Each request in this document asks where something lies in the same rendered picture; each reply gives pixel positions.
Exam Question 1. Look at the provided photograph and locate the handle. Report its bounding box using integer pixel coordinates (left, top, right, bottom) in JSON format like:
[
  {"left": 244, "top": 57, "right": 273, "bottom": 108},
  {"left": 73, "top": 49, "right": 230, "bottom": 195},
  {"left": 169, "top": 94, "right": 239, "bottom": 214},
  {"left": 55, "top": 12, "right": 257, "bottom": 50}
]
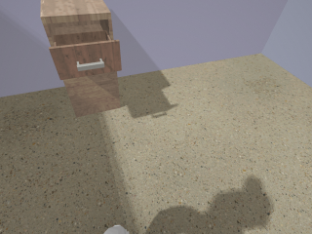
[{"left": 77, "top": 58, "right": 105, "bottom": 71}]

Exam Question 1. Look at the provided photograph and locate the cabinet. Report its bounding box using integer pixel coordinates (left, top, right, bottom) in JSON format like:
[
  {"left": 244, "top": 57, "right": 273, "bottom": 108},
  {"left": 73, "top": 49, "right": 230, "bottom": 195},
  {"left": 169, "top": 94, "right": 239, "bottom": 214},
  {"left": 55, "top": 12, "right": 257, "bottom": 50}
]
[{"left": 40, "top": 0, "right": 121, "bottom": 117}]

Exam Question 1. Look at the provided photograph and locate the drawer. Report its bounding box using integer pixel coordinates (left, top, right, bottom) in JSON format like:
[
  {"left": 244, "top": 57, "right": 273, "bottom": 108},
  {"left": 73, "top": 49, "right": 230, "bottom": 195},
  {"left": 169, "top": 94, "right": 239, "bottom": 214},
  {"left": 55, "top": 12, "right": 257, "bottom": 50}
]
[{"left": 49, "top": 30, "right": 122, "bottom": 80}]

